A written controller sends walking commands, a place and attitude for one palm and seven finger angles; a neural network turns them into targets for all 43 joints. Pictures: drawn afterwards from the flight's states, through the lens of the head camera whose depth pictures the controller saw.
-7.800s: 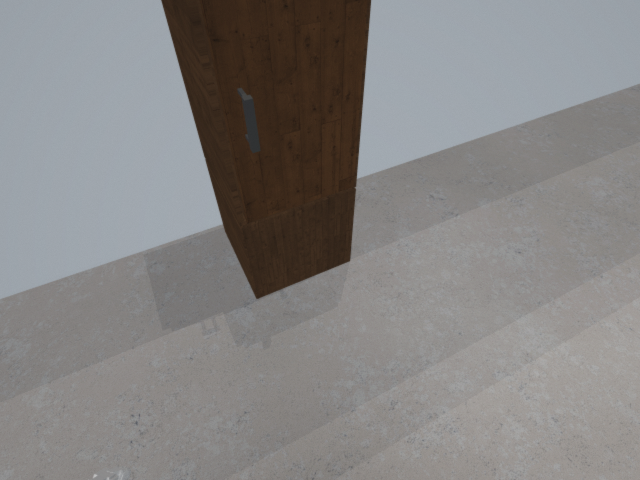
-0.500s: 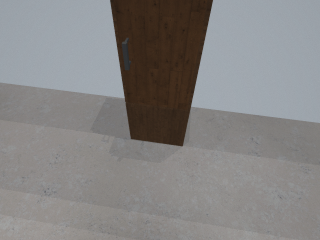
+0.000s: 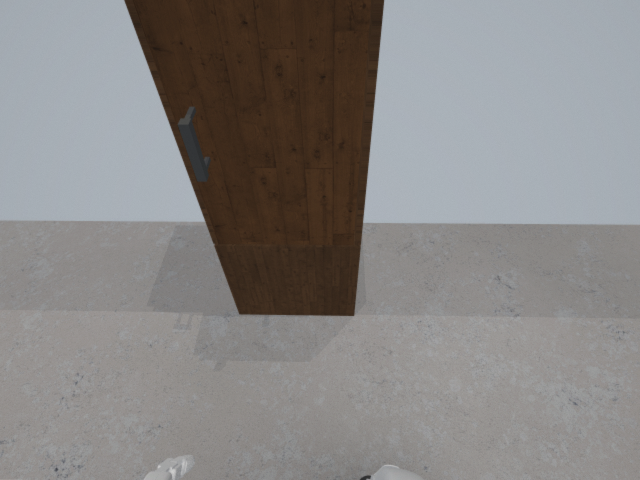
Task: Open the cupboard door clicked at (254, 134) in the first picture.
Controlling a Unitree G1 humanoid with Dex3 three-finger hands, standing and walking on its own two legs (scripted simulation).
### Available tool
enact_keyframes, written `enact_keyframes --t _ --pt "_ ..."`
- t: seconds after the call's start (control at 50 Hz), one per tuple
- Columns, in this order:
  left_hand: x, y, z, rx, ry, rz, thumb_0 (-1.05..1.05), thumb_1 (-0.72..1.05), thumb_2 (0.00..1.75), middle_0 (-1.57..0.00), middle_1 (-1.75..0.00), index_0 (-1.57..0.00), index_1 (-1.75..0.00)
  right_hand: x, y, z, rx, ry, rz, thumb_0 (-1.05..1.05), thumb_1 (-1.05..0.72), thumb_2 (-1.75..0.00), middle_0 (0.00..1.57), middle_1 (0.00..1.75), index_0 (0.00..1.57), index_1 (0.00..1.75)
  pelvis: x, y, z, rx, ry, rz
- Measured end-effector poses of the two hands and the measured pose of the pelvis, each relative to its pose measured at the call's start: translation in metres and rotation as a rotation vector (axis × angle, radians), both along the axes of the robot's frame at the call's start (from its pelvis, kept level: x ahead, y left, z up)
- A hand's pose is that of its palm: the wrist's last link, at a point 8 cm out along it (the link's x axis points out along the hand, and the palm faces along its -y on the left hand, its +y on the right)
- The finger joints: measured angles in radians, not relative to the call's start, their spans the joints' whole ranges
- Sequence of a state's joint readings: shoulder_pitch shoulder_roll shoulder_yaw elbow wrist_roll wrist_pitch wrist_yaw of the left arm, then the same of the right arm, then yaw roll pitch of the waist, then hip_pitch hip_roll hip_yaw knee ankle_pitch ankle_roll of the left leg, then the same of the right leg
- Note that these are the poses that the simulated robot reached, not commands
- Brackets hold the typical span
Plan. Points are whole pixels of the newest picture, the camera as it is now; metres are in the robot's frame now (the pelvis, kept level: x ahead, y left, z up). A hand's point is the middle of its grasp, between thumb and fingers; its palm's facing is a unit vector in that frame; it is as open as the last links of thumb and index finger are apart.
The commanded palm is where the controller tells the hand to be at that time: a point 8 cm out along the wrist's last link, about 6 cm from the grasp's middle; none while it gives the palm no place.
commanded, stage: take the last steps up to it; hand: left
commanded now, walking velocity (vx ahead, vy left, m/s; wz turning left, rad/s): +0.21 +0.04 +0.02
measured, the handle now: (197, 145) +0.69 +0.26 +0.02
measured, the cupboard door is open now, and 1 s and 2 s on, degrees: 0 0 0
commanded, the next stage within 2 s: come to a stop and stand still in 0.18 s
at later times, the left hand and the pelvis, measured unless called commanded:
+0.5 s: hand out of the picture +0.12 +0.19 -0.17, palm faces +0.09 -0.99 -0.15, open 7.4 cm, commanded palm none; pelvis +0.14 +0.03 +0.02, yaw -1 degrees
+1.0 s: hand out of the picture +0.13 +0.15 -0.13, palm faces +0.00 -0.97 -0.25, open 7.4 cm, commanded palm none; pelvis +0.11 -0.03 +0.03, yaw -4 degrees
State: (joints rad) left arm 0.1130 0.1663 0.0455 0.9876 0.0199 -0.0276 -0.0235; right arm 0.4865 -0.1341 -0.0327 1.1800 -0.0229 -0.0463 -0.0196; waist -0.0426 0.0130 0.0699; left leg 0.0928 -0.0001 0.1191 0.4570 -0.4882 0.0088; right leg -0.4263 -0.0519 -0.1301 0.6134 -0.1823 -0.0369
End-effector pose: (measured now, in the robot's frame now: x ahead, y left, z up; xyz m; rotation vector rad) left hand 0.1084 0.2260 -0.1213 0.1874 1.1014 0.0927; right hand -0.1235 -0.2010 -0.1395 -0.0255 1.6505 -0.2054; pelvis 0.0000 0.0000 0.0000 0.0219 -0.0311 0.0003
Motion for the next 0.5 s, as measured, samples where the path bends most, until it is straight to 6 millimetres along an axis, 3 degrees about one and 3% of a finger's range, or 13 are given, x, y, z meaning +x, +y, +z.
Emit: enact_keyframes --t 0.04,0.08,0.14,0.22,0.3,0.42,0.5 --pt "0.021 -0.007 0.000 0.007 -0.043 0.002 0.01 0.91 0.90 -0.20 -0.30 -0.20 -0.30 0.014 -0.005 -0.005 0.013 0.019 -0.009 0.00 -0.91 -0.90 0.20 0.30 0.20 0.30 0.014 -0.007 -0.004 -0.008 -0.008 0.003" --pt "0.028 -0.011 0.003 0.005 -0.044 0.017 0.01 0.91 0.90 -0.20 -0.30 -0.20 -0.30 0.040 -0.012 -0.005 0.012 -0.005 -0.001 0.00 -0.91 -0.90 0.20 0.30 0.20 0.30 0.027 -0.011 -0.001 -0.014 -0.014 0.008" --pt "0.024 -0.015 0.007 0.006 0.012 0.040 0.00 0.91 0.90 -0.20 -0.30 -0.20 -0.30 0.093 -0.022 -0.001 -0.002 -0.098 0.021 0.00 -0.91 -0.90 0.20 0.30 0.19 0.30 0.045 -0.013 0.010 -0.020 -0.009 0.005" --pt "0.020 -0.005 0.013 0.030 0.078 0.082 -0.01 0.94 0.90 -0.21 -0.30 -0.20 -0.30 0.169 -0.029 0.009 -0.021 -0.242 0.052 0.00 -0.91 -0.90 0.19 0.30 0.19 0.30 0.069 -0.013 0.021 -0.022 0.009 0.005" --pt "0.014 0.001 0.012 0.011 0.144 0.104 0.00 0.94 0.90 -0.20 -0.30 -0.20 -0.30 0.230 -0.030 0.018 -0.046 -0.329 0.090 0.01 -0.93 -0.90 0.19 0.30 0.19 0.30 0.094 -0.006 0.025 -0.031 0.018 0.005" --pt "0.006 0.009 -0.007 -0.043 0.256 0.152 0.00 0.92 0.90 -0.20 -0.30 -0.20 -0.30 0.299 -0.018 0.023 -0.095 -0.390 0.159 0.01 -0.94 -0.90 0.19 0.30 0.19 0.30 0.130 0.017 0.019 -0.062 0.010 -0.005" --pt "0.008 0.015 -0.018 -0.062 0.325 0.162 0.01 0.91 0.90 -0.20 -0.30 -0.20 -0.30 0.329 0.003 0.028 -0.105 -0.405 0.172 0.00 -0.93 -0.90 0.19 0.30 0.19 0.30 0.144 0.028 0.017 -0.035 0.006 -0.015"
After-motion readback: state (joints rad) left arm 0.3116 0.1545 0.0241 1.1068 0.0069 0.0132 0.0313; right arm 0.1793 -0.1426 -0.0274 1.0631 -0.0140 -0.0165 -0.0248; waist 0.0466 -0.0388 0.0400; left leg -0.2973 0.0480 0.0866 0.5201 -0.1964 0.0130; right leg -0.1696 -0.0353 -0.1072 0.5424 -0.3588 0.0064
